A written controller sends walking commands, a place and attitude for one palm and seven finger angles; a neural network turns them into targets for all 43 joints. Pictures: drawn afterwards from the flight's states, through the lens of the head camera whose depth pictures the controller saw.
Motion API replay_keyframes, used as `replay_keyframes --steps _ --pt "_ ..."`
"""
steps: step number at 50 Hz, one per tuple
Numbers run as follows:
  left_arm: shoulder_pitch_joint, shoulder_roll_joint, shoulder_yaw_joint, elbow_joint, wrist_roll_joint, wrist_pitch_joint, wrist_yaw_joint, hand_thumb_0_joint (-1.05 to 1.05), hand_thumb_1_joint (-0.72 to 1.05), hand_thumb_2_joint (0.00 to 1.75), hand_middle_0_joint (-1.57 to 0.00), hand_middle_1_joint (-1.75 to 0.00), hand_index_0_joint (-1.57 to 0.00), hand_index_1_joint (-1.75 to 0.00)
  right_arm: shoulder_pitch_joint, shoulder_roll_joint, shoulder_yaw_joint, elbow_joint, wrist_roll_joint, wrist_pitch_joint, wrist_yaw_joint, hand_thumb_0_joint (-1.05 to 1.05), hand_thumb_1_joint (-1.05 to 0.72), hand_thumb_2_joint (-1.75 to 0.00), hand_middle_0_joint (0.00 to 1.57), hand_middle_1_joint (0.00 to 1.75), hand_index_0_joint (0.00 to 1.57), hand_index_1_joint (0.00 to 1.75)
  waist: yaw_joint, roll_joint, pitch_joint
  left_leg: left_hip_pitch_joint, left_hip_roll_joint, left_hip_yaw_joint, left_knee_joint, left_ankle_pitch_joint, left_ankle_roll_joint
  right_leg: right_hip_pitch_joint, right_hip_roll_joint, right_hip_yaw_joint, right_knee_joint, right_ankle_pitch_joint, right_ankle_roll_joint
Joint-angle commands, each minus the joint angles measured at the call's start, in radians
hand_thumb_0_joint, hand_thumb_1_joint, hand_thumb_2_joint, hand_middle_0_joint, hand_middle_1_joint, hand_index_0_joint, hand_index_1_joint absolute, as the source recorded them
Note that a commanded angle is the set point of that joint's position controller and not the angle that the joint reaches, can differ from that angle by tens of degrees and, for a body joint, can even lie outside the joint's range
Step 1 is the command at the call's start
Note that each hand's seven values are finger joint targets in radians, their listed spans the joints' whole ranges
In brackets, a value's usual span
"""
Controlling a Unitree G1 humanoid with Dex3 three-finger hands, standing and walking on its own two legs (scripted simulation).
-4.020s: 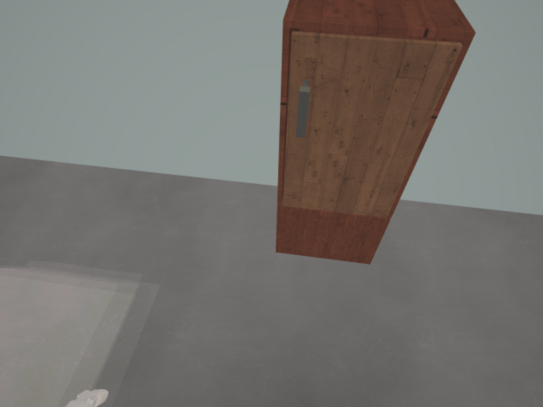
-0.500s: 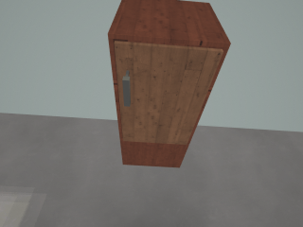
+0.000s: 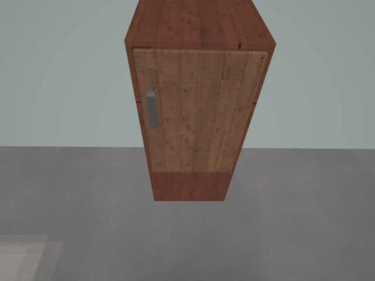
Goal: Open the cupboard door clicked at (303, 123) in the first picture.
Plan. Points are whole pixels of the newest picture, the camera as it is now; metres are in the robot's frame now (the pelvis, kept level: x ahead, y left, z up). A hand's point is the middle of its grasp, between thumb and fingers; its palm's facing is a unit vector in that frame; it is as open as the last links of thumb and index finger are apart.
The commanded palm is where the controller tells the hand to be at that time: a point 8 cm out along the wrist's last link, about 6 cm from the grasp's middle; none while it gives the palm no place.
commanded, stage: look again from close up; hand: left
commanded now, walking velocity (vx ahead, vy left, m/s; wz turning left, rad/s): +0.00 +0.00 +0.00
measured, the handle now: (153, 106) +0.61 +0.15 +0.00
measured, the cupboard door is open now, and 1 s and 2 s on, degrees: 0 0 0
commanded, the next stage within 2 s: shuffle to correct the standing spot in 0.42 s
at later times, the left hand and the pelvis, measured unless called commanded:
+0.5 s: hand out of the picture -0.02 +0.17 -0.18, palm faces +0.04 -0.98 -0.20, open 7.3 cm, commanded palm none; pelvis -0.02 -0.01 +0.00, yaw +1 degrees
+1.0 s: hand out of the picture -0.03 +0.12 -0.19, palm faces +0.11 -0.99 -0.13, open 7.3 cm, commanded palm none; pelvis +0.02 -0.04 -0.01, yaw +2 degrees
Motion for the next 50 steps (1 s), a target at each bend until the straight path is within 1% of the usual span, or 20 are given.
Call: replay_keyframes --steps 1,2,4,5,7,9,13,20,26,31,35,39,41,43,45,46,47,48,49,50 --pt "0.089 0.12 0.02 -0.051 -0.002 -0.034 0.011 0.0 0.9 0.9 -0.2 -0.3 -0.2 -0.3 0.071 -0.107 -0.009 -0.117 -0.008 -0.043 -0.007 0.0 -0.9 -0.9 0.2 0.3 0.2 0.3 -0.009 0.03 -0.15 -0.037 0.104 -0.12 0.018 0.255 -0.023 0.082 -0.106 0.059 0.082 0.247 -0.064" --pt "0.085 0.114 0.019 -0.063 -0.004 -0.029 0.008 0.0 0.9 0.9 -0.2 -0.3 -0.2 -0.3 0.065 -0.12 -0.013 -0.123 -0.007 -0.041 -0.011 0.0 -0.9 -0.9 0.2 0.3 0.2 0.3 -0.005 0.035 -0.142 -0.028 0.117 -0.127 0.018 0.298 -0.015 0.064 -0.093 0.05 0.079 0.188 -0.061" --pt "0.069 0.112 0.019 -0.08 0.0 -0.017 0.003 0.0 0.9 0.9 -0.2 -0.3 -0.2 -0.3 0.051 -0.129 -0.015 -0.142 -0.007 -0.035 -0.012 0.0 -0.9 -0.9 0.2 0.3 0.2 0.3 -0.002 0.033 -0.051 -0.077 0.122 -0.141 -0.003 0.242 -0.007 0.016 -0.075 0.04 0.063 0.078 -0.056" --pt "0.063 0.111 0.02 -0.086 -0.001 -0.013 0.002 0.0 0.9 0.9 -0.2 -0.3 -0.2 -0.3 0.047 -0.131 -0.017 -0.148 -0.007 -0.031 -0.012 0.0 -0.9 -0.9 0.2 0.3 0.2 0.3 -0.004 0.003 -0.012 -0.105 0.123 -0.146 -0.021 0.19 -0.004 0.0 -0.073 0.039 0.054 0.054 -0.054" --pt "0.063 0.111 0.022 -0.101 -0.001 -0.007 -0.002 0.0 0.9 0.9 -0.2 -0.3 -0.2 -0.3 0.032 -0.143 -0.021 -0.159 -0.007 -0.026 -0.009 0.0 -0.9 -0.9 0.2 0.3 0.2 0.3 -0.001 0.01 0.054 -0.16 0.116 -0.161 -0.07 0.022 -0.001 -0.028 -0.07 0.045 0.033 -0.017 -0.053" --pt "0.067 0.117 0.025 -0.113 0.003 -0.003 -0.005 0.0 0.9 0.9 -0.2 -0.3 -0.2 -0.3 0.031 -0.145 -0.023 -0.168 -0.009 -0.02 -0.005 0.0 -0.9 -0.9 0.2 0.3 0.2 0.3 -0.001 0.011 0.077 -0.197 0.112 -0.17 -0.104 -0.099 0.003 -0.029 -0.064 0.041 0.029 -0.048 -0.055" --pt "0.079 0.126 0.027 -0.135 0.002 -0.004 -0.009 0.0 0.9 0.9 -0.2 -0.3 -0.2 -0.3 0.02 -0.158 -0.026 -0.179 -0.01 -0.019 -0.002 0.0 -0.9 -0.9 0.2 0.3 0.2 0.3 0.001 -0.008 0.075 -0.192 0.1 -0.165 -0.115 -0.128 0.004 -0.038 -0.067 0.056 0.003 -0.053 -0.053" --pt "0.075 0.142 0.028 -0.149 -0.001 -0.012 -0.011 0.0 0.9 0.9 -0.2 -0.3 -0.2 -0.3 0.018 -0.165 -0.022 -0.168 -0.007 -0.023 -0.001 0.0 -0.9 -0.9 0.2 0.3 0.2 0.3 -0.003 -0.028 0.032 -0.129 0.097 -0.14 -0.092 -0.029 -0.003 -0.028 -0.079 0.076 -0.035 -0.02 -0.052" --pt "0.08 0.142 0.026 -0.138 -0.003 -0.014 -0.013 0.0 0.9 0.9 -0.2 -0.3 -0.2 -0.3 0.019 -0.156 -0.015 -0.143 -0.006 -0.022 -0.001 0.0 -0.9 -0.9 0.2 0.3 0.2 0.3 -0.005 -0.008 0.025 -0.11 0.094 -0.127 -0.087 0.003 -0.011 -0.025 -0.083 0.086 -0.06 -0.019 -0.053" --pt "0.11 0.119 0.034 -0.131 0.008 0.003 -0.024 0.0 0.9 0.9 -0.2 -0.3 -0.2 -0.3 0.033 -0.171 -0.027 -0.128 -0.019 -0.009 -0.002 0.0 -0.9 -0.9 0.2 0.3 0.2 0.3 0.0 0.026 0.076 -0.182 0.131 -0.177 -0.148 -0.315 0.008 -0.07 -0.047 0.04 -0.012 -0.237 -0.056" --pt "0.143 0.099 0.044 -0.139 0.015 0.005 -0.036 0.0 0.9 0.9 -0.2 -0.3 -0.2 -0.3 0.037 -0.187 -0.044 -0.136 -0.021 -0.009 -0.006 0.0 -0.9 -0.9 0.2 0.3 0.2 0.3 0.009 0.086 0.099 -0.215 0.181 -0.227 -0.187 -0.383 0.04 -0.078 -0.015 -0.002 0.063 -0.188 -0.062" --pt "0.183 0.099 0.053 -0.137 0.013 -0.004 -0.041 0.0 0.9 0.9 -0.2 -0.3 -0.2 -0.3 0.044 -0.158 -0.046 -0.143 -0.02 -0.016 -0.008 0.0 -0.9 -0.9 0.2 0.3 0.2 0.3 0.016 0.007 0.099 -0.232 0.145 -0.169 -0.097 -0.315 0.034 -0.061 -0.043 0.067 0.008 -0.217 -0.084" --pt "0.204 0.112 0.061 -0.134 0.011 -0.009 -0.038 0.0 0.9 0.9 -0.2 -0.3 -0.2 -0.3 0.056 -0.127 -0.04 -0.142 -0.019 -0.02 -0.008 0.0 -0.9 -0.9 0.2 0.3 0.2 0.3 0.02 -0.077 0.089 -0.254 0.093 -0.098 0.022 -0.242 0.018 -0.04 -0.087 0.154 -0.059 -0.262 -0.11" --pt "0.244 0.134 0.073 -0.115 0.005 -0.016 -0.031 0.0 0.9 0.9 -0.2 -0.3 -0.2 -0.3 0.06 -0.087 -0.03 -0.143 -0.018 -0.026 -0.006 0.0 -0.9 -0.9 0.2 0.3 0.2 0.3 0.023 -0.187 0.052 -0.283 0.028 0.01 0.208 -0.155 -0.002 0.019 -0.171 0.279 -0.15 -0.278 -0.164" --pt "0.258 0.14 0.079 -0.108 0.006 -0.021 -0.023 0.0 0.9 0.9 -0.2 -0.3 -0.2 -0.3 0.032 -0.074 -0.026 -0.15 -0.017 -0.031 -0.003 0.0 -0.9 -0.9 0.2 0.3 0.2 0.3 0.027 -0.169 0.046 -0.313 0.038 0.016 0.285 -0.194 -0.004 0.046 -0.227 0.326 -0.177 -0.193 -0.221" --pt "0.25 0.136 0.079 -0.105 0.009 -0.023 -0.021 0.0 0.9 0.9 -0.2 -0.3 -0.2 -0.3 0.023 -0.068 -0.024 -0.15 -0.015 -0.036 -0.001 0.0 -0.9 -0.9 0.2 0.3 0.2 0.3 0.022 -0.127 0.043 -0.294 0.047 0.017 0.252 -0.199 -0.004 0.05 -0.224 0.297 -0.147 -0.084 -0.233" --pt "0.225 0.132 0.075 -0.105 0.008 -0.021 -0.02 0.0 0.9 0.9 -0.2 -0.3 -0.2 -0.3 0.046 -0.058 -0.022 -0.135 -0.013 -0.04 -0.001 0.0 -0.9 -0.9 0.2 0.3 0.2 0.3 0.0 -0.098 0.031 -0.216 0.05 0.023 0.167 -0.167 -0.004 0.015 -0.204 0.239 -0.098 -0.016 -0.224" --pt "0.192 0.121 0.072 -0.108 0.005 -0.017 -0.022 0.0 0.9 0.9 -0.2 -0.3 -0.2 -0.3 0.099 -0.049 -0.021 -0.108 -0.012 -0.044 -0.003 0.0 -0.9 -0.9 0.2 0.3 0.2 0.3 -0.026 -0.078 0.015 -0.09 0.049 0.031 0.055 -0.084 -0.005 -0.053 -0.155 0.161 -0.042 -0.012 -0.191" --pt "0.181 0.086 0.064 -0.113 0.002 -0.012 -0.026 0.0 0.9 0.9 -0.2 -0.3 -0.2 -0.3 0.158 -0.072 -0.026 -0.077 -0.013 -0.05 -0.007 0.0 -0.9 -0.9 0.2 0.3 0.2 0.3 -0.043 0.006 0.02 0.03 0.104 -0.036 -0.032 -0.015 0.01 -0.148 -0.082 0.081 0.053 -0.04 -0.146" --pt "0.171 0.05 0.056 -0.126 0.005 -0.009 -0.035 0.0 0.9 0.9 -0.2 -0.3 -0.2 -0.3 0.219 -0.149 -0.044 -0.056 -0.02 -0.05 -0.017 0.0 -0.9 -0.9 0.2 0.3 0.2 0.3 -0.059 0.176 0.024 0.125 0.273 -0.267 -0.099 0.032 0.074 -0.304 -0.001 -0.009 0.215 -0.106 -0.09"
